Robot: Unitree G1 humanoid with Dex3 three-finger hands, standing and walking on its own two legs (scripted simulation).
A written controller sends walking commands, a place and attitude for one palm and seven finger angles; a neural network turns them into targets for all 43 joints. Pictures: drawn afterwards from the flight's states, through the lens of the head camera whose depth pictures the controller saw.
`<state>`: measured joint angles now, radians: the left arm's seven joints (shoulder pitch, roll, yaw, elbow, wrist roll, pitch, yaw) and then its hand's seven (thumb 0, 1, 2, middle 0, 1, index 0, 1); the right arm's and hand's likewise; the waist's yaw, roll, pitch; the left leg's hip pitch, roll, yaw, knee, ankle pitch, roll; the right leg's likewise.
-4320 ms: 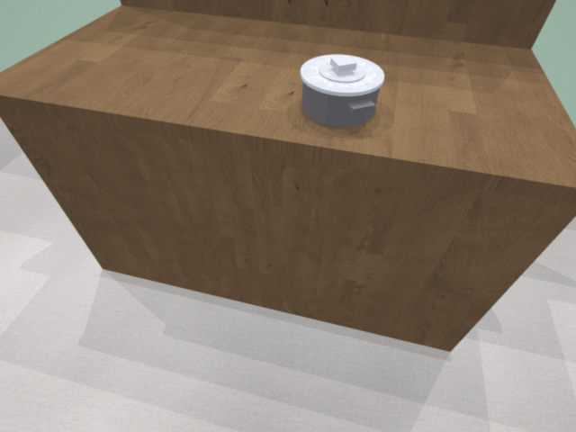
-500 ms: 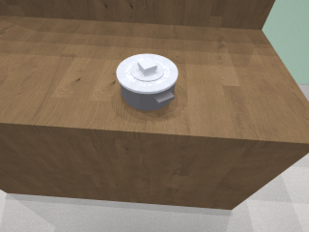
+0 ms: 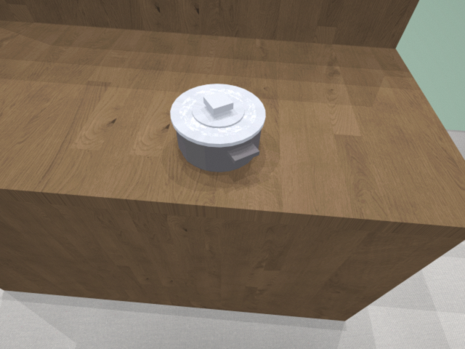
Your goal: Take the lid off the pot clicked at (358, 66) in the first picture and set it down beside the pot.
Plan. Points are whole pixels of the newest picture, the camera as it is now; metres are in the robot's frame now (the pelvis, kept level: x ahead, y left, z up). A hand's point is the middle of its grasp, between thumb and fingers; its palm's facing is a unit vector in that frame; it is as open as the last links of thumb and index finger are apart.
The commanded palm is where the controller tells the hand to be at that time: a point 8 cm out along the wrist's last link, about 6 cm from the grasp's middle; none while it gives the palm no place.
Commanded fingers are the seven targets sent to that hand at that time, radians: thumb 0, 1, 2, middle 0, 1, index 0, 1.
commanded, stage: look again from close up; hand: left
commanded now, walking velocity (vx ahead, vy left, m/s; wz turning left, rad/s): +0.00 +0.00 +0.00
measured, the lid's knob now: (218, 102) +0.51 +0.07 +0.15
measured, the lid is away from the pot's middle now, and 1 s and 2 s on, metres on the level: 0.00 0.00 0.00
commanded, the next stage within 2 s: shuffle to correct the standing spot in 0.62 s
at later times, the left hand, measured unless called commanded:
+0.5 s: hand out of the picture -0.01 +0.16 -0.18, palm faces +0.03 -0.99 -0.16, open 7.3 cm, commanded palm none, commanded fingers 0.00 0.90 0.90 -0.20 -0.30 -0.20 -0.30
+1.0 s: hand out of the picture -0.01 +0.15 -0.19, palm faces +0.02 -0.99 -0.15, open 7.4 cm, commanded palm none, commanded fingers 0.00 0.90 0.90 -0.20 -0.30 -0.20 -0.30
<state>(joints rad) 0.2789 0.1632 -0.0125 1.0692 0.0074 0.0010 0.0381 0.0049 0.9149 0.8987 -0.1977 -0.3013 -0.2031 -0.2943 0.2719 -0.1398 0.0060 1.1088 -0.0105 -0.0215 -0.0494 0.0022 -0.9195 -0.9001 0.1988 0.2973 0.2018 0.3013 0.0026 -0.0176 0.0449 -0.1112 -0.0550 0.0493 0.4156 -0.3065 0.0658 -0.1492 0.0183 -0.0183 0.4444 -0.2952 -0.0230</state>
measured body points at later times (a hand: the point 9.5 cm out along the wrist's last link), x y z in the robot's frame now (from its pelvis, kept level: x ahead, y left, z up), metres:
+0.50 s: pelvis +0.00 -0.01 +0.00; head +0.03 +0.01 +0.45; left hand -0.01 +0.21 -0.16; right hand +0.00 -0.22 -0.16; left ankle -0.05 +0.07 -0.74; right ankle -0.04 -0.11 -0.74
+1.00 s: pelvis +0.01 -0.02 -0.01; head +0.03 +0.00 +0.44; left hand -0.01 +0.20 -0.17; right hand -0.01 -0.23 -0.16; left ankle -0.05 +0.07 -0.74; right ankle -0.04 -0.11 -0.74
